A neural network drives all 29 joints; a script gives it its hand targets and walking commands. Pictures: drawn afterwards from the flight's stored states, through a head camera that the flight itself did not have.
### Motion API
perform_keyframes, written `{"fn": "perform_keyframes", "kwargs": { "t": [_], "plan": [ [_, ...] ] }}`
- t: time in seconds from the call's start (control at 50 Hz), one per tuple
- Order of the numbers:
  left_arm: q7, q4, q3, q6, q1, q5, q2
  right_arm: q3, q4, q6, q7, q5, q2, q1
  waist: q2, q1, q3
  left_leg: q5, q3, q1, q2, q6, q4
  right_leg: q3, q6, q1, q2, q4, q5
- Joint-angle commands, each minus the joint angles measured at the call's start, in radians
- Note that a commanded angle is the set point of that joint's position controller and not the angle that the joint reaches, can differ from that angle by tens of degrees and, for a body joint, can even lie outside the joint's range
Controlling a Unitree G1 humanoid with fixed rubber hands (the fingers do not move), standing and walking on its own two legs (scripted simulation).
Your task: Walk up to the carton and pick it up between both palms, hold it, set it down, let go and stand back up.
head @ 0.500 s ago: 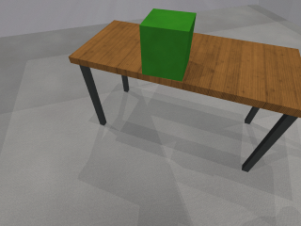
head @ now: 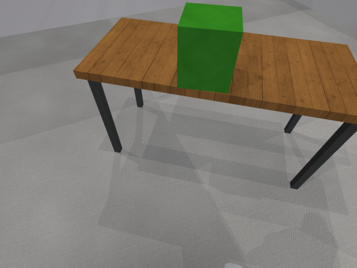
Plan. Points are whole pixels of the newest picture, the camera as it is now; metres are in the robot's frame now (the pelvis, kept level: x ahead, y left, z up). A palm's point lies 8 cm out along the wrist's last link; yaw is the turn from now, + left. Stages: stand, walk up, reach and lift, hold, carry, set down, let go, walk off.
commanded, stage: walk up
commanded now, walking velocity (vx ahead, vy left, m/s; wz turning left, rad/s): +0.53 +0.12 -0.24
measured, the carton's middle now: (207, 49) +0.87 -0.05 +0.02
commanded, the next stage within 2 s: none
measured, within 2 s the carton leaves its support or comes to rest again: neither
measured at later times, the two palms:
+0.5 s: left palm (127, 167) +0.43 +0.20 -0.14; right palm out of the picture +0.07 -0.16 -0.14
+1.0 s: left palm (95, 176) +0.40 +0.30 -0.16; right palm (235, 148) +0.51 -0.15 -0.13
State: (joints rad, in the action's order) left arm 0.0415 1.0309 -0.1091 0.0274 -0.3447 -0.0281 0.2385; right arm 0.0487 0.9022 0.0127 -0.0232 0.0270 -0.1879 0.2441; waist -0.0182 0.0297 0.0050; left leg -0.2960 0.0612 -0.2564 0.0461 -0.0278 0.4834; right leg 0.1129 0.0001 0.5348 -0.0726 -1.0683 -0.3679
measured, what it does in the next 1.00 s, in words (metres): walks ahead: right foot, then left foot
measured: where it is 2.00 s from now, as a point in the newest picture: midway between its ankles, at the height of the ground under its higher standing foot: (171, 217)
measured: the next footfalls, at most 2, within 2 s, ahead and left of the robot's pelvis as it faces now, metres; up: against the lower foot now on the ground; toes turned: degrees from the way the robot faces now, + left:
right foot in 0.44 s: +0.35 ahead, -0.07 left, +0.00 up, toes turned -13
left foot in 0.88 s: +0.55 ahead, +0.18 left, +0.00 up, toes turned +4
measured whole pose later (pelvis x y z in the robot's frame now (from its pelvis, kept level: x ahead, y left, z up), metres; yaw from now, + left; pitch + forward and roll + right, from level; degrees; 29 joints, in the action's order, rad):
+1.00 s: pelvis +0.44 +0.08 -0.01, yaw -4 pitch +0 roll -1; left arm 0.03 1.11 -0.05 -0.02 -0.37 0.01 0.17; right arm 0.01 1.00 0.06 0.02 0.01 -0.14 0.16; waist -0.04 0.03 0.06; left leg -0.18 0.14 -0.35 0.08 0.03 0.53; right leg -0.06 -0.01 0.21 -0.05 -0.75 -0.58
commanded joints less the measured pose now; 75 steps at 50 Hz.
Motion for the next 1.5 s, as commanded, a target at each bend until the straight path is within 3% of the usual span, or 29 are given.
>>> {"fn": "perform_keyframes", "kwargs": {
  "t": [0.0,0.08,0.16,0.24,0.3,0.34,0.38,0.4,0.42,0.44,0.46,0.48,0.5,0.58,0.64,0.74,0.76,0.78,0.82,0.84,0.86,0.88,0.9,0.94,1.02,1.14,1.2,1.26,1.48],
  "plan": [
    [-0.081,-0.033,-0.001,-0.064,-0.067,-0.030,0.007,0.021,0.022,0.065,0.028,0.005,-0.133,0.129,0.085,0.002,-0.007,-0.259,-0.239,0.168,0.212,0.030,-0.335,-0.056,0.036,0.217,-0.016,-0.194,0.148],
    [-0.102,-0.086,0.011,-0.054,0.073,-0.017,-0.014,-0.001,0.094,0.087,0.018,0.000,-0.065,0.237,0.144,-0.020,0.109,-0.164,-0.198,0.182,0.214,0.047,-0.382,-0.103,0.032,0.330,-0.029,-0.175,0.252],
    [-0.108,-0.141,0.020,-0.052,0.248,-0.022,-0.004,-0.015,0.140,0.097,0.033,-0.006,-0.039,0.340,0.119,-0.061,0.147,0.014,-0.155,0.274,0.223,0.101,-0.396,-0.150,0.005,0.398,-0.037,-0.058,0.275],
    [-0.104,-0.190,0.044,-0.063,0.402,-0.003,-0.035,-0.027,0.170,0.099,0.043,0.001,-0.027,0.383,0.110,-0.079,0.169,0.284,-0.076,0.298,0.200,0.135,-0.385,-0.221,-0.004,0.305,-0.021,0.203,0.242],
    [-0.093,-0.205,0.057,-0.070,0.453,0.006,-0.046,-0.027,0.206,0.096,0.042,0.001,-0.046,0.430,0.140,-0.087,0.156,0.547,-0.019,0.334,0.195,0.148,-0.329,-0.289,0.035,0.174,0.020,0.350,0.175],
    [-0.079,-0.196,0.058,-0.078,0.424,0.006,-0.041,-0.028,0.229,0.092,0.041,0.000,-0.056,0.442,0.156,-0.063,0.134,0.860,0.016,0.352,0.189,0.152,-0.222,-0.331,0.076,0.043,0.074,0.419,0.125],
    [-0.057,-0.140,0.044,-0.097,0.234,0.010,-0.015,-0.030,0.250,0.088,0.044,-0.012,-0.064,0.447,0.146,0.023,0.016,1.149,0.018,0.319,0.171,0.136,0.034,-0.343,0.108,-0.238,0.135,0.477,0.185],
    [-0.047,-0.102,0.033,-0.114,0.069,0.001,0.007,-0.026,0.245,0.089,0.046,-0.037,-0.094,0.400,0.143,0.121,-0.085,1.045,0.058,0.196,0.144,0.110,0.213,-0.309,0.130,-0.496,0.092,0.544,0.333],
    [-0.033,-0.079,0.004,-0.126,-0.128,-0.031,0.110,-0.024,0.203,0.090,0.050,-0.061,-0.109,0.366,0.065,0.208,-0.245,0.601,0.079,-0.057,0.101,0.076,0.510,-0.022,0.188,-0.825,-0.173,0.561,0.353],
    [-0.032,-0.030,-0.022,-0.116,-0.219,-0.028,0.226,-0.025,0.185,0.076,0.042,-0.070,-0.035,0.440,-0.152,0.134,-0.421,-0.259,0.006,-0.325,-0.063,0.038,0.810,0.474,0.301,-1.076,-0.532,0.634,0.607],
    [-0.027,-0.007,-0.025,-0.104,-0.189,-0.005,0.207,0.004,0.179,0.072,0.046,-0.058,-0.103,0.358,-0.067,0.115,-0.433,-0.203,-0.099,-0.303,-0.007,0.054,0.916,0.484,0.314,-0.966,-0.522,0.656,0.757],
    [-0.025,-0.018,0.001,-0.113,-0.096,-0.001,0.141,0.007,0.172,0.074,0.046,-0.046,-0.096,0.263,-0.002,0.095,-0.259,-0.149,-0.115,-0.316,0.037,0.050,0.906,0.304,0.261,-0.790,-0.466,0.658,0.955],
    [-0.025,-0.028,0.017,-0.124,-0.013,-0.005,0.087,-0.006,0.175,0.075,0.047,-0.033,-0.024,0.223,0.021,0.064,-0.128,-0.114,-0.098,-0.325,0.064,0.039,0.860,0.161,0.229,-0.637,-0.414,0.685,0.972],
    [-0.035,-0.006,0.070,-0.125,0.031,-0.003,-0.021,-0.008,0.199,0.017,0.030,0.000,0.055,0.269,-0.050,-0.048,0.078,-0.021,-0.038,-0.206,0.063,-0.014,0.611,-0.097,0.120,-0.297,-0.230,0.788,0.826],
    [-0.033,0.008,0.063,-0.134,-0.005,0.002,0.044,-0.010,0.164,-0.011,0.012,-0.008,0.031,0.198,-0.127,-0.061,0.072,0.134,0.021,-0.184,0.048,-0.030,0.448,-0.177,0.101,-0.267,-0.173,0.807,0.796],
    [-0.027,0.018,0.058,-0.128,-0.053,0.011,0.049,-0.008,0.075,-0.017,-0.017,-0.013,-0.032,-0.027,-0.154,-0.006,0.085,0.305,0.039,-0.152,0.053,-0.020,0.211,-0.182,0.083,-0.252,-0.194,0.872,0.448],
    [-0.020,0.058,0.070,-0.114,-0.084,0.025,0.016,-0.011,0.039,-0.001,-0.019,-0.008,-0.028,-0.073,-0.265,-0.043,0.056,0.272,0.032,-0.098,0.052,-0.013,0.175,-0.236,0.087,-0.261,-0.094,0.871,0.288],
    [-0.019,0.056,0.064,-0.110,-0.091,0.016,0.025,-0.004,0.044,0.007,-0.017,-0.004,-0.050,-0.069,-0.247,-0.029,0.053,0.241,0.053,-0.068,0.037,-0.011,0.163,-0.221,0.097,-0.258,-0.105,0.857,0.192],
    [-0.018,0.054,0.047,-0.106,-0.103,0.007,0.056,0.006,0.068,0.020,-0.002,-0.003,-0.081,-0.019,-0.118,-0.043,0.064,0.186,0.084,0.014,0.019,-0.009,0.104,-0.200,0.101,-0.247,-0.136,0.795,0.126],
    [-0.013,0.052,0.049,-0.104,-0.075,0.010,0.044,0.007,0.094,0.040,0.019,-0.014,-0.066,0.019,-0.008,-0.071,0.155,0.417,0.047,0.050,0.032,-0.001,-0.060,-0.220,0.063,-0.238,-0.106,0.644,0.541],
    [-0.014,0.050,0.048,-0.107,-0.124,0.020,0.034,0.021,0.118,0.066,0.031,-0.017,-0.111,0.110,0.085,-0.083,0.045,0.785,0.028,0.214,0.102,0.004,-0.060,-0.247,0.014,-0.222,-0.064,0.541,0.430],
    [-0.007,0.055,0.062,-0.102,-0.208,0.034,-0.034,0.030,0.135,0.079,0.038,-0.007,-0.163,0.202,0.250,-0.087,-0.101,1.357,-0.131,0.428,0.307,0.064,0.024,-0.240,-0.032,-0.137,-0.005,0.391,-0.082],
    [0.003,0.076,0.064,-0.078,-0.279,0.058,-0.067,0.027,0.149,0.067,0.043,-0.018,-0.188,0.228,0.324,-0.077,-0.254,1.478,-0.206,0.476,0.391,0.175,0.030,-0.186,-0.018,-0.180,0.024,0.278,-0.277],
    [-0.001,0.063,0.053,-0.044,-0.145,0.046,-0.028,-0.003,0.141,0.043,0.051,-0.028,-0.118,0.172,0.250,-0.078,-0.180,1.087,-0.196,0.297,0.317,0.184,-0.065,-0.146,-0.003,-0.201,0.023,0.234,-0.286],
    [-0.006,0.082,0.068,0.008,-0.148,0.011,-0.088,-0.017,0.098,0.022,0.064,-0.010,-0.083,0.011,0.179,0.006,-0.029,0.574,-0.108,0.031,0.239,0.153,-0.176,-0.153,-0.018,-0.260,0.024,0.230,-0.162],
    [0.000,0.060,0.069,0.007,-0.064,0.011,-0.081,-0.006,0.127,0.004,0.057,-0.006,-0.090,0.014,0.152,-0.005,0.016,0.045,-0.115,-0.082,0.215,0.153,-0.254,-0.182,-0.017,-0.326,0.024,0.414,0.026],
    [-0.001,0.066,0.069,-0.015,-0.083,0.006,-0.056,-0.001,0.135,-0.016,0.054,-0.017,-0.083,0.026,0.078,-0.005,0.066,-0.150,-0.100,-0.169,0.170,0.094,-0.241,-0.156,0.000,-0.415,0.001,0.631,0.166],
    [-0.003,0.050,0.075,-0.035,0.009,0.020,-0.016,-0.031,0.156,-0.027,0.048,-0.021,0.021,0.083,-0.173,-0.047,0.117,0.099,0.013,0.039,0.030,0.019,-0.103,0.031,0.041,-0.158,-0.121,0.898,-0.089],
    [-0.007,0.072,0.082,-0.067,-0.034,0.031,-0.050,-0.031,0.224,-0.006,0.054,-0.011,0.000,0.145,0.020,-0.044,0.054,0.196,0.003,0.110,0.092,-0.003,-0.136,-0.074,0.044,-0.296,-0.058,0.855,0.168]
  ]
}}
